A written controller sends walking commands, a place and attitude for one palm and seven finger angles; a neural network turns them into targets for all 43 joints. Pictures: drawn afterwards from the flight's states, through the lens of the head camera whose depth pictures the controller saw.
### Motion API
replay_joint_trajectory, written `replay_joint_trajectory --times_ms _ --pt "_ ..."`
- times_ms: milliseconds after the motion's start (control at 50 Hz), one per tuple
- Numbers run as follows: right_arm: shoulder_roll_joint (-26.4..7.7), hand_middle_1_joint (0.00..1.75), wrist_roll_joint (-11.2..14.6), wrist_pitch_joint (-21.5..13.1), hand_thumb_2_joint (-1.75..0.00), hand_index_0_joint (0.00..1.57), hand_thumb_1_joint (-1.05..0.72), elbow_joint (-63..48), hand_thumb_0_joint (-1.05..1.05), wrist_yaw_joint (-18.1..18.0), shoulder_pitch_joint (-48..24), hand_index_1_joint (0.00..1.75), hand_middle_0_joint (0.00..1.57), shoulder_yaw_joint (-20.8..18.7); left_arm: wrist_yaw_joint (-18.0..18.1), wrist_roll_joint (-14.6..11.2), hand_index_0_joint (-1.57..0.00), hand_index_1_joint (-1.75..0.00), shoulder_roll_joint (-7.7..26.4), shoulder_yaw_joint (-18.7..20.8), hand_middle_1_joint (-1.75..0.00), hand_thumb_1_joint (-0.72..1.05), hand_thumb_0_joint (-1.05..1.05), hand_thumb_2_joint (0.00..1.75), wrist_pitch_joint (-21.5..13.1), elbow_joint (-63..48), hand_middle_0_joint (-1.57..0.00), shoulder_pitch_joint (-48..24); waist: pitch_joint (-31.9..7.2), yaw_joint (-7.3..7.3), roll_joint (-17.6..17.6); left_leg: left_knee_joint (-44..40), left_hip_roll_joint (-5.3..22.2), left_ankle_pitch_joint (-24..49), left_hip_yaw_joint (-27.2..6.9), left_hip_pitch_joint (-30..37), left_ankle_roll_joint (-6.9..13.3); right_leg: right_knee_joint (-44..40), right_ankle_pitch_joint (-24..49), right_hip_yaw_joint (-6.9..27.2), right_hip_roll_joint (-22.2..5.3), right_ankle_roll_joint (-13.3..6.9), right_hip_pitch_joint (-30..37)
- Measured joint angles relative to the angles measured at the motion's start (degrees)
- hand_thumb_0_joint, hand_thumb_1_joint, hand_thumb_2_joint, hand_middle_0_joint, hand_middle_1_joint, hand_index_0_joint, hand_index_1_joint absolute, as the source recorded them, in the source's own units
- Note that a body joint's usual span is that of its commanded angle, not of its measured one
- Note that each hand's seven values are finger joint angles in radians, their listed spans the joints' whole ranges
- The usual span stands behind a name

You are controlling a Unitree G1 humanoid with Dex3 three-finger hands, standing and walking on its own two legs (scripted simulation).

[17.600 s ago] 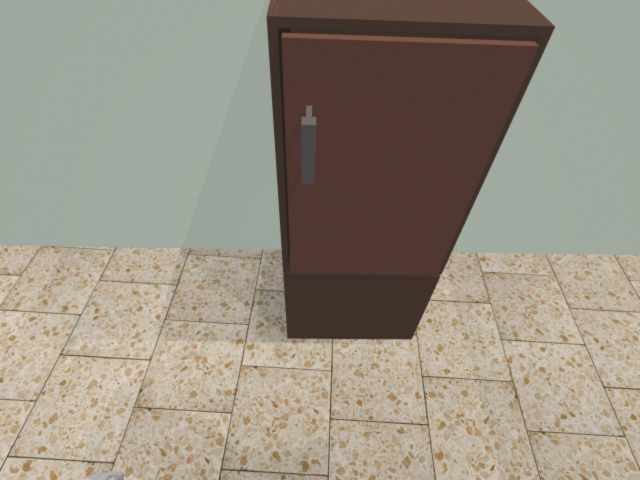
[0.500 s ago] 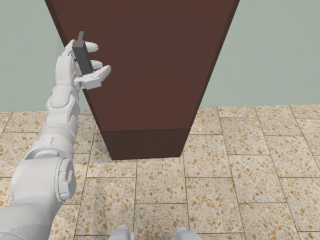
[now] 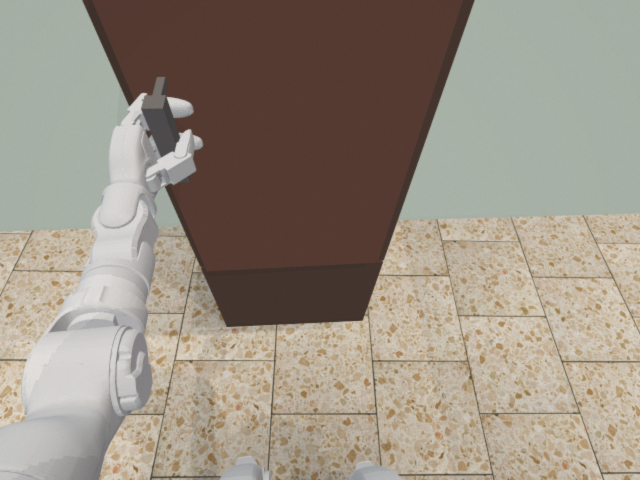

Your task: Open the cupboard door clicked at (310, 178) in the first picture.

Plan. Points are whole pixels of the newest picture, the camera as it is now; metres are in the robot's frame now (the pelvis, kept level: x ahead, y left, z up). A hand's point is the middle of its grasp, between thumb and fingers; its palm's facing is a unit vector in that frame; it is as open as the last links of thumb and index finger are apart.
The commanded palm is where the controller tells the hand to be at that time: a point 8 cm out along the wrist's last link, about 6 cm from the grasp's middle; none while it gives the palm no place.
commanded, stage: pull the door open along its arc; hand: left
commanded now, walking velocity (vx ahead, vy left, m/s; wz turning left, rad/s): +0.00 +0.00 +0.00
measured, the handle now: (171, 131) +0.54 +0.16 +0.11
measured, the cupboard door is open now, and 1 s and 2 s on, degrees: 1 41 38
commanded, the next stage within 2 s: open thumb and fingers to let go in 0.84 s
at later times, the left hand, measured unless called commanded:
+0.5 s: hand (229, 250) +0.35 +0.08 +0.12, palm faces +0.31 -0.95 +0.10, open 6.0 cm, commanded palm +0.29 +0.11 +0.11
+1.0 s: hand (288, 312) +0.28 +0.02 +0.12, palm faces +0.25 -0.97 -0.02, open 6.1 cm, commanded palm +0.23 +0.06 +0.11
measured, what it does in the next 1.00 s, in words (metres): stands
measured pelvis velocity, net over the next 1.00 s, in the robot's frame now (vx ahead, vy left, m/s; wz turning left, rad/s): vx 0.01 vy -0.04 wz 0.07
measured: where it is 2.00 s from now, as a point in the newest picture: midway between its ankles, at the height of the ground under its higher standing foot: outside the picture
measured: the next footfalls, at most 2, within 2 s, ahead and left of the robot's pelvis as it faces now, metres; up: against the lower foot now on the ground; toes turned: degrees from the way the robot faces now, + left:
none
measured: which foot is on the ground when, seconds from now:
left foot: down 0.00-1.00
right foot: down 0.00-1.00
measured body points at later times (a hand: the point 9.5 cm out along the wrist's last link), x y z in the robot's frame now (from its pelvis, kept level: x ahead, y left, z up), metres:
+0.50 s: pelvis +0.01 -0.01 +0.01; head +0.02 -0.02 +0.46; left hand +0.33 +0.13 +0.11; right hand +0.18 -0.23 -0.08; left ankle +0.03 +0.12 -0.69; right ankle -0.02 -0.12 -0.69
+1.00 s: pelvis +0.01 -0.04 +0.02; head -0.01 -0.06 +0.47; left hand +0.26 +0.07 +0.12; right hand +0.20 -0.24 -0.07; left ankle +0.03 +0.12 -0.69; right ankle -0.02 -0.12 -0.69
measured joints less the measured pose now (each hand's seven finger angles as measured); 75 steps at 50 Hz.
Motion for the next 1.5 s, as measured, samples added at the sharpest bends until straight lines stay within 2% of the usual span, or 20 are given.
replay_joint_trajectory --times_ms 140,280,300,340,380,500,560,600,700,860,960,1120,1240,1420,1500 --pt "0.0 0.30 0.8 0.7 -0.90 0.20 -0.90 -1.7 0.01 0.2 0.5 0.30 0.20 -0.4 -1.0 -2.4 -0.37 -1.35 -2.7 -0.9 -1.35 0.71 0.01 0.75 1.4 -10.5 -0.36 10.0 -0.8 1.30 0.1 -2.2 0.3 0.0 1.0 3.8 -0.1 -1.8 0.2 1.0 0.2 -0.2 3.2" --pt "0.5 0.30 1.5 -0.1 -0.90 0.20 -0.90 -3.6 0.01 0.7 -1.3 0.30 0.20 -0.9 0.2 -4.2 -0.35 -1.35 -8.1 -6.1 -1.35 0.69 0.01 0.71 3.4 -28.1 -0.36 25.5 -1.3 3.42 0.2 -4.4 0.1 0.0 1.4 8.7 -0.2 -3.7 0.2 1.4 -0.1 -0.2 7.9" --pt "0.6 0.30 1.5 -0.4 -0.90 0.20 -0.90 -3.7 0.01 0.6 -1.8 0.30 0.20 -1.0 1.4 -4.6 -0.35 -1.35 -9.4 -7.1 -1.35 0.68 0.01 0.71 4.1 -30.5 -0.36 27.3 -1.2 3.99 0.2 -4.6 0.0 0.1 1.4 9.3 -0.2 -3.9 0.2 1.4 -0.1 -0.2 8.5" --pt "0.9 0.30 1.2 -1.3 -0.90 0.20 -0.90 -3.7 0.01 0.7 -3.2 0.30 0.20 -1.1 6.7 -4.6 -0.36 -1.35 -13.0 -9.3 -1.35 0.67 0.02 0.71 5.4 -35.4 -0.36 30.5 -0.9 5.06 0.3 -4.8 -0.1 0.1 1.1 10.3 -0.2 -4.1 0.1 1.1 -0.3 -0.2 9.6" --pt "1.3 0.30 0.4 -1.9 -0.90 0.20 -0.90 -3.6 0.01 1.2 -5.0 0.30 0.20 -1.0 13.1 -3.3 -0.37 -1.35 -16.7 -11.6 -1.35 0.66 0.02 0.72 6.5 -39.9 -0.35 33.3 -0.7 5.86 0.2 -4.9 -0.5 0.2 0.8 10.8 -0.3 -4.0 0.0 0.8 -0.6 -0.2 10.2" --pt "2.9 0.30 -1.9 -1.6 -0.90 0.20 -0.90 -4.7 0.01 2.6 -10.4 0.30 0.20 -0.5 30.8 4.5 -0.39 -1.35 -25.1 -20.6 -1.35 0.66 0.01 0.76 11.9 -51.2 -0.32 41.4 -0.5 7.23 0.1 -4.6 -1.2 0.5 -0.3 12.2 -0.6 -3.0 -0.7 -0.4 -1.2 -0.5 11.8" --pt "3.8 0.30 -2.6 -0.6 -0.90 0.20 -0.90 -4.9 0.01 2.6 -12.8 0.30 0.20 -0.1 37.0 8.4 -0.39 -1.34 -27.4 -25.2 -1.35 0.67 -0.01 0.78 15.3 -54.0 -0.32 43.9 -0.2 7.61 0.4 -4.7 -1.5 0.7 -1.2 13.2 -0.8 -3.1 -0.8 -1.3 -1.4 -0.8 13.2" --pt "4.6 0.30 -2.8 0.2 -0.90 0.20 -0.90 -5.0 0.01 2.5 -13.9 0.30 0.20 0.2 39.0 9.2 -0.38 -1.34 -26.8 -28.0 -1.35 0.67 -0.02 0.77 17.0 -55.3 -0.32 45.4 0.1 7.67 0.3 -5.1 -1.6 1.0 -1.6 14.3 -1.1 -3.4 -0.8 -1.7 -1.4 -1.0 14.3" --pt "5.8 0.30 -2.3 0.9 -0.90 0.20 -0.90 -5.5 0.01 2.5 -14.8 0.30 0.20 0.9 38.6 8.4 -0.36 -1.35 -25.0 -32.8 -1.35 0.66 -0.01 0.73 19.4 -60.2 -0.35 50.9 0.8 7.29 0.5 -6.6 -1.1 1.5 -2.5 17.5 -1.7 -5.3 -0.2 -2.6 -0.9 -1.7 17.8" --pt "5.5 0.30 -1.9 1.8 -0.90 0.20 -0.90 -5.0 0.02 3.3 -14.4 0.30 0.20 1.6 34.0 6.3 -0.38 -1.35 -21.3 -37.4 -1.32 0.64 0.00 0.68 22.7 -69.4 -0.35 60.0 1.5 5.88 1.4 -8.4 -0.3 1.6 -2.7 21.5 -2.3 -7.3 0.1 -2.7 -0.1 -2.4 21.8" --pt "4.3 0.30 -2.3 2.3 -0.90 0.20 -0.90 -4.0 0.02 2.3 -14.0 0.30 0.20 1.5 34.4 6.0 -0.39 -1.35 -21.5 -37.0 -1.31 0.63 0.00 0.71 22.6 -69.4 -0.35 60.1 2.3 5.73 1.5 -8.8 -0.5 1.6 -3.2 22.3 -2.1 -7.6 -0.1 -3.3 -0.2 -2.7 22.9" --pt "3.3 0.30 -2.9 1.4 -0.90 0.20 -0.90 -2.6 0.02 1.3 -13.6 0.30 0.20 0.2 37.2 7.3 -0.39 -1.33 -24.4 -32.3 -1.30 0.56 0.00 0.73 21.0 -64.5 -0.36 54.8 2.5 7.32 0.9 -8.9 -1.2 2.2 -3.7 20.6 -2.3 -6.5 -0.4 -3.7 -0.9 -2.8 20.8" --pt "3.7 0.30 -2.4 0.7 -0.90 0.20 -0.90 -4.1 0.02 1.6 -12.5 0.30 0.20 -0.1 36.3 8.1 -0.35 -1.28 -23.8 -32.9 -1.26 0.35 0.01 0.65 19.6 -66.4 -0.34 56.9 2.4 7.21 0.7 -8.8 -1.3 1.9 -3.4 20.1 -2.5 -6.3 -0.7 -3.5 -1.0 -2.6 20.2" --pt "4.0 0.30 -2.2 0.1 -0.90 0.20 -0.90 -4.2 0.02 1.4 -12.6 0.30 0.20 0.1 36.8 8.1 -0.32 -1.22 -23.5 -33.5 -1.22 -0.17 0.00 0.43 19.4 -66.5 -0.31 57.5 2.4 7.53 1.0 -7.4 -1.6 1.1 -3.2 19.3 -2.1 -5.5 -1.2 -3.3 -1.3 -2.1 19.7" --pt "4.2 0.30 -2.2 -0.4 -0.90 0.20 -0.90 -4.1 0.02 1.5 -12.9 0.30 0.20 0.3 37.2 8.3 -0.30 -1.16 -23.4 -34.0 -1.16 -0.33 0.00 0.36 19.0 -66.2 -0.30 56.7 2.5 7.65 1.0 -6.6 -1.7 0.9 -3.2 18.7 -1.9 -5.1 -1.3 -3.4 -1.4 -1.9 19.3"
